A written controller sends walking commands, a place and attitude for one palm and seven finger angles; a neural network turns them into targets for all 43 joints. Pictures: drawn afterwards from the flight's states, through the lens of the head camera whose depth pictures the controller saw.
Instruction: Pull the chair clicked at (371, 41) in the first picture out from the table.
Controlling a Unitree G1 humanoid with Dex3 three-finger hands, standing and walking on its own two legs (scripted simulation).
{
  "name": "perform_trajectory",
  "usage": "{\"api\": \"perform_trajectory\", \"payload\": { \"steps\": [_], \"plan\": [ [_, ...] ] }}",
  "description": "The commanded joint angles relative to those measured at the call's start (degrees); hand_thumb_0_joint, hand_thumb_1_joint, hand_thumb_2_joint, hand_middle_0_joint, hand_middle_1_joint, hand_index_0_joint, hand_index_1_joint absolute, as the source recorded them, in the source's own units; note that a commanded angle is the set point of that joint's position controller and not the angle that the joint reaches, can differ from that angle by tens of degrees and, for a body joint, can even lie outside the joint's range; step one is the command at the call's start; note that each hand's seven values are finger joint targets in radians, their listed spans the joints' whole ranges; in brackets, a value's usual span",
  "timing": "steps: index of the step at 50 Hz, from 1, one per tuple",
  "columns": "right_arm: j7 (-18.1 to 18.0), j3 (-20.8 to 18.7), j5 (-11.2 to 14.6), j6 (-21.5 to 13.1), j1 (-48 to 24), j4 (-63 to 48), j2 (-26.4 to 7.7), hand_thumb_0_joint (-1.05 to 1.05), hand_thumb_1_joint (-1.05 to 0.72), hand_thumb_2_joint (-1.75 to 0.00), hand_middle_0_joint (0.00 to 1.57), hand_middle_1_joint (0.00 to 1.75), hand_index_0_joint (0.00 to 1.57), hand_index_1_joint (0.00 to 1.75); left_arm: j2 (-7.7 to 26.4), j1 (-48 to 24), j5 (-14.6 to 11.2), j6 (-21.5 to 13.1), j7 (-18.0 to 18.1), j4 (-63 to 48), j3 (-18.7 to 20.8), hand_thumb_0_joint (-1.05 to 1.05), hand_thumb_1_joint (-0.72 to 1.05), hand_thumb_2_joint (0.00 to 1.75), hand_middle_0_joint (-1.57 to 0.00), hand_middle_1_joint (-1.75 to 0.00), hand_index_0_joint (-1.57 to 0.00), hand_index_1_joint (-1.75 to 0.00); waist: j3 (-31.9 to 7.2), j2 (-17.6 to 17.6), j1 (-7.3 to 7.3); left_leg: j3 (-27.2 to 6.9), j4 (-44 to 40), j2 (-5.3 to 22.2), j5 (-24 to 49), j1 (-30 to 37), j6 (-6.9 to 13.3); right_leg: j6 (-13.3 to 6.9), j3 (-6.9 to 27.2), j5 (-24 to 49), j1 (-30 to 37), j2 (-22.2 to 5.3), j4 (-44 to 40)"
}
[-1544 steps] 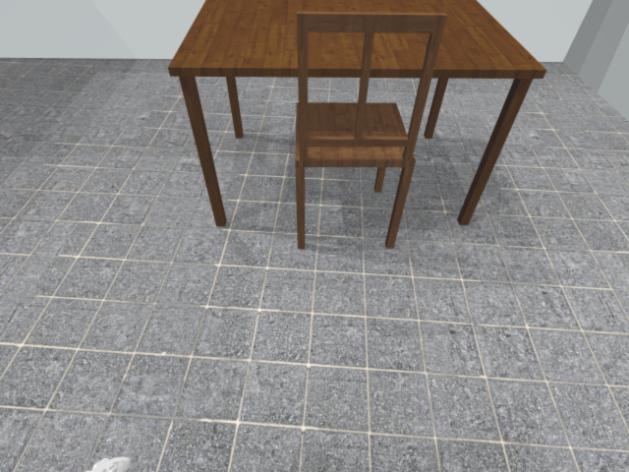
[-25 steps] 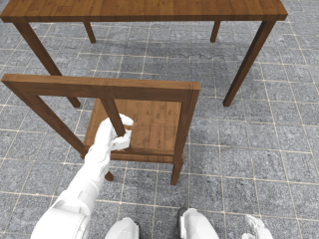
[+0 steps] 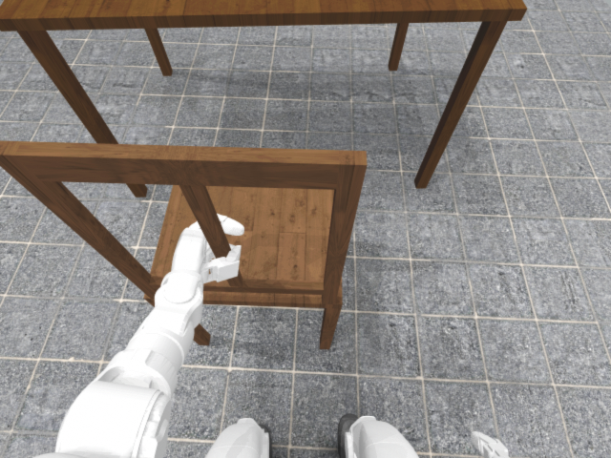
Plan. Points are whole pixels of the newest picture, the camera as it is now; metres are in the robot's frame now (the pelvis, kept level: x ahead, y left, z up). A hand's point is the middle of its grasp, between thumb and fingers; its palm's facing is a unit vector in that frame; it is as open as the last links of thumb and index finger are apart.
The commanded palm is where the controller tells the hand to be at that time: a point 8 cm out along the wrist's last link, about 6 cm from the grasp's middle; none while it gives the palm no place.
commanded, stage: step backward, pulling the chair out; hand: left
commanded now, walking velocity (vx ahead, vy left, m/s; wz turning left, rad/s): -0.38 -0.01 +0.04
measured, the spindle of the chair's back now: (219, 244) +0.41 +0.13 -0.05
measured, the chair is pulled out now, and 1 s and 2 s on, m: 0.46 0.63 0.63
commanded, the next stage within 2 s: stop walking, hand still on the chair in 0.36 s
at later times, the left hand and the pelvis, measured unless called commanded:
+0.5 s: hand (229, 331) +0.27 +0.11 -0.06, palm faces -0.01 -0.98 -0.18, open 5.6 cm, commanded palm +0.26 +0.16 -0.04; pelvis -0.07 -0.01 +0.00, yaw +1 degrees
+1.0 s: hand (214, 380) +0.21 +0.12 -0.05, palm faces -0.02 -0.99 -0.16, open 5.6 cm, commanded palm +0.20 +0.17 -0.04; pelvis -0.07 +0.00 +0.01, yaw +1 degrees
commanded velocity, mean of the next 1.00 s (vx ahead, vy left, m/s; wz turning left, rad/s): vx -0.10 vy -0.03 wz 0.02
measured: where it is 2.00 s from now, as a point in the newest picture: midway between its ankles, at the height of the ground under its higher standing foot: outside the picture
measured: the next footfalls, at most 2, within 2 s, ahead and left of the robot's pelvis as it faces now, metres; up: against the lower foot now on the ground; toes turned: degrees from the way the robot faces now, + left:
left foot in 0.54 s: -0.13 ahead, +0.11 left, +0.00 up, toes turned +5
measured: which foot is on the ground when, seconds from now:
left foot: down 0.00-0.30, up 0.32-0.52, down 0.54-1.00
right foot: down 0.00-1.00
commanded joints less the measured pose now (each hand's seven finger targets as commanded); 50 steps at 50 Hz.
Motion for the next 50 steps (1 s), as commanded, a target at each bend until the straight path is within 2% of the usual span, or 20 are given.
{"api": "perform_trajectory", "payload": {
  "steps": [1, 4, 8, 11, 13, 15, 16, 19, 24, 26, 27, 28, 30, 32, 34, 35, 37, 40, 44, 50],
  "plan": [
    [-1.36, -3.37, 0.36, -1.48, 3.2, -4.91, -9.56, 0.0, -0.9, -0.9, 0.2, 0.3, 0.2, 0.3, 10.34, -13.44, 0.48, -3.9, 1.03, -12.42, 0.84, 0.0, 0.9, 0.9, -0.5, -1.45, -0.5, -1.45, -30.65, -4.93, 1.33, -4.84, -7.28, 4.49, 10.32, 8.83, 2.2, -1.84, 7.21, 21.07, 14.22, -11.73, -3.28],
    [-0.54, -3.26, -0.37, -0.73, 1.5, -7.17, -8.86, 0.0, -0.9, -0.9, 0.2, 0.3, 0.2, 0.3, 7.66, -15.06, 0.82, -4.37, 0.8, -16.36, -0.03, 0.0, 0.9, 0.9, -0.5, -1.45, -0.5, -1.45, -30.18, 7.36, 1.81, -10.69, -11.12, 12.28, 28.22, 7.97, 6.98, 0.85, 3.24, 6.18, 13.15, -3.87, 6.34],
    [0.17, -3.24, -0.34, -0.6, 1.58, -7.64, -8.64, 0.0, -0.9, -0.9, 0.2, 0.3, 0.2, 0.3, 7.63, -15.63, 0.7, -3.8, 0.66, -17.31, -0.4, 0.0, 0.9, 0.9, -0.5, -1.45, -0.5, -1.45, -26.72, 9.98, 2.35, -9.43, -11.69, 13.8, 18.14, 4.35, 8.15, 0.15, 3.1, -6.67, 12.22, -3.24, 6.21],
    [-0.42, -3.56, 0.61, -0.99, 2.96, -7.22, -8.97, 0.0, -0.9, -0.9, 0.2, 0.3, 0.2, 0.3, 9.34, -15.58, 0.17, -3.73, 0.72, -16.22, 0.15, 0.0, 0.9, 0.9, -0.5, -1.45, -0.5, -1.45, -26.86, 1.81, 1.8, -5.3, -7.22, 9.41, 7.87, 1.65, 5.61, -0.36, 6.39, 2.87, 14.91, -5.79, 1.17],
    [-0.53, -3.29, 1.02, -1.27, 1.97, -7.79, -7.96, 0.0, -0.9, -0.9, 0.2, 0.3, 0.2, 0.3, 10.82, -15.67, 0.07, -3.34, 0.79, -14.51, 0.16, 0.0, 0.9, 0.9, -0.5, -1.45, -0.5, -1.45, -24.67, -5.66, 2.17, -0.96, -0.19, 2.3, -12.92, -0.28, 2.61, -3.03, 15.7, -14.7, 6.24, -13.35, -8.73],
    [-0.26, -3.94, 1.09, -1.39, 2.98, -6.06, -8.5, 0.0, -0.9, -0.9, 0.2, 0.3, 0.2, 0.3, 13.72, -14.63, 0.64, -2.2, 1.66, -10.34, 1.82, 0.0, 0.9, 0.9, -0.5, -1.45, -0.5, -1.45, -24.15, -15.24, 3.13, 1.53, 20.89, -4.18, -13.28, 7.66, 0.34, -5.4, 22.49, -35.67, -6.02, -20.63, -24.61],
    [-0.34, -4.11, 0.77, -1.19, 2.91, -5.1, -9.28, 0.0, -0.9, -0.9, 0.2, 0.3, 0.2, 0.3, 14.13, -12.73, 0.24, -1.44, 1.91, -8.67, 2.56, 0.0, 0.9, 0.9, -0.5, -1.45, -0.5, -1.45, -23.55, -14.12, 4.02, -0.45, 27.5, -4.56, -14.09, 6.65, 0.22, -7.51, 23.27, -31.97, -6.38, -21.66, -25.19],
    [0.16, -1.3, 0.5, -2.66, 2.67, -4.96, -6.92, 0.0, -0.9, -0.9, 0.2, 0.3, 0.2, 0.3, 10.96, -14.9, 0.03, -1.58, 0.96, -8.59, 2.31, 0.0, 0.9, 0.9, -0.5, -1.45, -0.5, -1.45, -26.92, -12.5, 3.07, -0.61, 21.54, -3.58, -12.43, 5.89, 0.19, -5.73, 11.73, -14.49, 2.72, -17.18, -16.36],
    [-0.12, -1.47, -0.29, -4.7, 6.23, -6.4, -7.49, 0.0, -0.9, -0.9, 0.2, 0.3, 0.2, 0.3, 8.12, -5.88, 0.02, -1.14, 0.47, -15.99, 1.82, 0.0, 0.9, 0.9, -0.5, -1.45, -0.5, -1.45, -27.07, -10.94, 4.19, 3.31, -7.2, -4.7, -10.41, 11.05, 1.99, -4.34, 13.03, -11.33, 10.22, -15.86, -14.37],
    [-1.06, -1.3, -0.6, -4.73, 6.32, -6.92, -9.04, 0.0, -0.9, -0.9, 0.2, 0.3, 0.2, 0.3, 7.79, -6.36, -0.35, -0.7, -0.09, -20.41, 0.61, 0.0, 0.9, 0.9, -0.5, -1.45, -0.5, -1.45, -24.53, -1.69, 3.39, 1.62, -22.33, -0.78, -3.07, 14.24, 4.22, -1.46, 10.03, -6.47, 11.7, -11.16, -5.59],
    [-1.2, -1.34, -0.64, -4.29, 5.66, -9.05, -9.95, 0.0, -0.9, -0.9, 0.2, 0.3, 0.2, 0.3, 6.29, -6.01, -0.35, -0.24, -0.31, -23.48, -0.19, 0.0, 0.9, 0.9, -0.5, -1.45, -0.5, -1.45, -23.1, 6.67, 3.83, -6.3, -26.53, 5.81, -0.08, 12.41, 6.78, 0.5, 6.26, -3.09, 10.47, -6.17, 1.78],
    [-1.21, -1.74, -0.06, -3.61, 4.98, -10.16, -9.91, 0.0, -0.9, -0.9, 0.2, 0.3, 0.2, 0.3, 4.88, -7.45, -0.47, 0.4, -0.44, -26.65, -1.34, 0.0, 0.9, 0.9, -0.5, -1.45, -0.5, -1.45, -22.88, 10.71, 4.45, -8.83, -21.43, 10.98, 13.25, 15.12, 9.07, 1.1, 2.87, 0.09, 7.71, -3.76, 7.75],
    [-0.91, -1.13, -0.72, -3.33, 1.83, -10.37, -7.43, 0.0, -0.9, -0.9, 0.2, 0.3, 0.2, 0.3, 3.63, -10.9, 0.17, 0.89, -0.73, -29.16, -2.25, 0.0, 0.9, 0.9, -0.5, -1.45, -0.5, -1.45, -24.32, 11.65, 3.44, -5.91, -12.71, 10.3, 39.15, 19.65, 7.35, -0.03, 0.77, 3.52, 8.89, -4.07, 7.12],
    [0.05, -2.25, -0.2, -2.54, 3.96, -10.06, -8.66, 0.0, -0.9, -0.9, 0.2, 0.3, 0.2, 0.3, 4.31, -6.55, 0.73, 2.19, -0.37, -27.89, -1.13, 0.0, 0.9, 0.9, -0.5, -1.45, -0.5, -1.45, -25.82, 1.99, 3.55, -2.46, -4.09, 6.79, 42.97, 21.25, 4.34, -1.34, 1.16, 16.43, 17.39, -3.03, -2.5],
    [0.7, -3.37, 0.41, -2.45, 5.41, -10.22, -9.3, 0.0, -0.9, -0.9, 0.2, 0.3, 0.2, 0.3, 2.85, -3.31, -0.05, 3.06, -0.53, -27.02, -2.66, 0.0, 0.9, 0.9, -0.5, -1.45, -0.5, -1.45, -27.01, -7.84, 1.99, -1.54, -0.64, 2.83, 32.32, 14.1, 1.15, -5.62, 8.72, 32.54, 26.88, -8.17, -2.87],
    [0.71, -3.37, 0.58, -2.21, 5.37, -10.07, -9.28, 0.0, -0.9, -0.9, 0.2, 0.3, 0.2, 0.3, 2.67, -2.86, -0.34, 3.28, -0.54, -27.55, -2.84, 0.0, 0.9, 0.9, -0.5, -1.45, -0.5, -1.45, -28.91, -8.49, 1.43, -0.52, -1.19, 1.46, 26.02, 13.33, 0.51, -7.21, 10.45, 37.19, 28.46, -10.85, -2.77],
    [0.3, -2.79, 0.48, -1.86, 4.49, -9.43, -8.91, 0.0, -0.9, -0.9, 0.2, 0.3, 0.2, 0.3, 4.46, -0.23, -0.53, 3.68, -0.52, -27.62, -2.08, 0.0, 0.9, 0.9, -0.5, -1.45, -0.5, -1.45, -26.35, -4.13, 1.59, -0.63, -9.12, 0.59, 9.95, 14.29, 0.42, -5.58, 10.37, 21.92, 22.24, -11.2, -5.6],
    [-0.04, -1.29, 0.18, -1.79, 3.62, -9.65, -7.9, 0.0, -0.9, -0.9, 0.2, 0.3, 0.2, 0.3, 2.75, 2.13, -0.09, 3.36, 0.06, -27.5, -3.15, 0.0, 0.9, 0.9, -0.5, -1.45, -0.5, -1.45, -16.86, 3.23, 3.01, -1.96, -21.39, 3.44, -2.18, 10.35, 3.75, -0.83, 6.04, -3.76, 14.05, -4.28, -3.52],
    [-0.16, -1.51, -0.13, -1.74, 2.53, -10.45, -7.61, 0.0, -0.9, -0.9, 0.2, 0.3, 0.2, 0.3, 2.91, 4.55, 0.36, 3.17, 0.44, -28.89, -2.58, 0.0, 0.9, 0.9, -0.5, -1.45, -0.5, -1.45, -20.34, 0.29, 3.29, -1.56, -16.55, 3.94, 15.88, 12.49, 3.43, -1.45, 5.57, 12.01, 19.42, -4.42, -1.94],
    [-0.21, -2.19, -0.08, -0.85, 2.89, -10.83, -7.38, 0.0, -0.9, -0.9, 0.2, 0.3, 0.2, 0.3, 2.5, 9.36, 0.11, 3.24, 0.51, -30.02, -2.8, 0.0, 0.9, 0.9, -0.5, -1.45, -0.5, -1.45, -21.67, -7.37, 2.49, 0.65, -12.97, 0.33, 9.75, 14.13, 2.05, -3.4, 11.36, 14.89, 20.45, -8.46, -7.5]
  ]
}}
